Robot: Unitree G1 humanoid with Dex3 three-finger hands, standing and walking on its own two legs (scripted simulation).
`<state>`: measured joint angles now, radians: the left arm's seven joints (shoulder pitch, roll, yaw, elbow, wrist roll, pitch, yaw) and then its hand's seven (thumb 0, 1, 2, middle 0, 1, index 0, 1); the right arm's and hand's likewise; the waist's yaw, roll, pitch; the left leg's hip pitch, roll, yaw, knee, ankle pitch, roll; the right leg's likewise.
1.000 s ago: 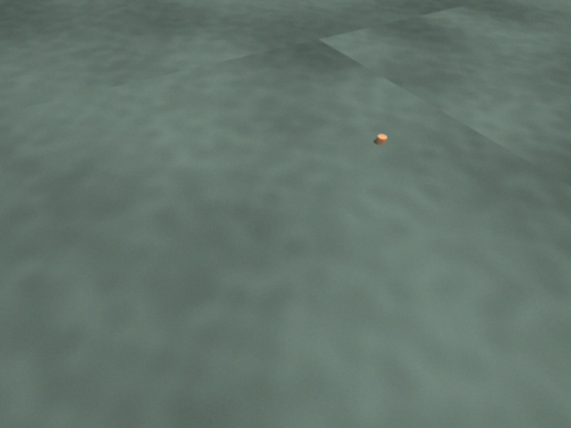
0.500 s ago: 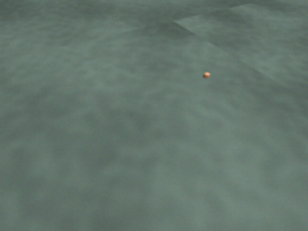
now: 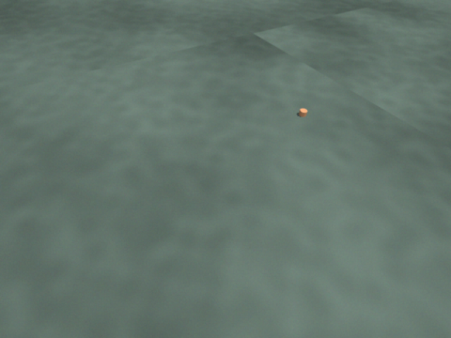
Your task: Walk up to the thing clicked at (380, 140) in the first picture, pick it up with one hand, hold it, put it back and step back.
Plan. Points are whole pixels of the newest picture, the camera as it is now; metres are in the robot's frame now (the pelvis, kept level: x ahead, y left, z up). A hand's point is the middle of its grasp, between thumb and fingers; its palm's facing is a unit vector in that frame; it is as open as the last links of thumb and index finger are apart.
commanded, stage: stand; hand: left
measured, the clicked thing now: (303, 112) +1.82 -0.67 -0.76
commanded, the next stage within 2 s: walk up in 0.12 s
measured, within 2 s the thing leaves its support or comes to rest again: neither
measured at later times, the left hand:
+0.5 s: hand (116, 287) +0.27 +0.22 -0.12, palm faces -0.25 -0.81 -0.53, open 7.4 cm
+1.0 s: hand (179, 180) +0.62 +0.13 -0.18, palm faces -0.61 -0.63 -0.48, open 7.4 cm
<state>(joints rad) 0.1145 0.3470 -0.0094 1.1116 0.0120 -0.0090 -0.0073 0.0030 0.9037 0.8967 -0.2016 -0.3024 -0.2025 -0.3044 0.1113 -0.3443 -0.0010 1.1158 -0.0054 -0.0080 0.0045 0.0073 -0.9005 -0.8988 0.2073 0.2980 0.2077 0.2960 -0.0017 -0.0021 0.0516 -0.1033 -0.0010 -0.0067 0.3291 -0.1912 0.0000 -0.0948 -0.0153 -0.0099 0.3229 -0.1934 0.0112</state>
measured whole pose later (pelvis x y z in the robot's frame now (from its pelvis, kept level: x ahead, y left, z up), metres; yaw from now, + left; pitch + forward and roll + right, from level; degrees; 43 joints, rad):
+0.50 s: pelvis +0.09 -0.07 -0.05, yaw -19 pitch -2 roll +2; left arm 0.24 0.51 0.10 0.97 0.02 -0.02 -0.11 0.01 0.90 0.90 -0.20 -0.30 -0.20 -0.30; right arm 0.18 -0.52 -0.14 0.95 -0.05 -0.02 0.10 0.01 -0.90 -0.90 0.21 0.30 0.21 0.30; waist -0.01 0.10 -0.05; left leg -0.02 0.17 0.25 0.71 -0.57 0.01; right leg -0.44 -0.15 -0.11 0.80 -0.30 0.00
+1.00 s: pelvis +0.39 -0.09 -0.04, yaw -39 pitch +0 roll -1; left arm 0.31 0.50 0.06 0.95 0.02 -0.07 0.02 0.01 0.90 0.90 -0.21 -0.30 -0.21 -0.31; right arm 0.14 -0.46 -0.11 0.81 -0.04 -0.02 0.13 0.01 -0.90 -0.90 0.20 0.30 0.21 0.30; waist -0.04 0.00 0.06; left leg -0.52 0.04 0.02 0.75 -0.22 0.00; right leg -0.16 -0.09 0.19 0.83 -0.52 0.01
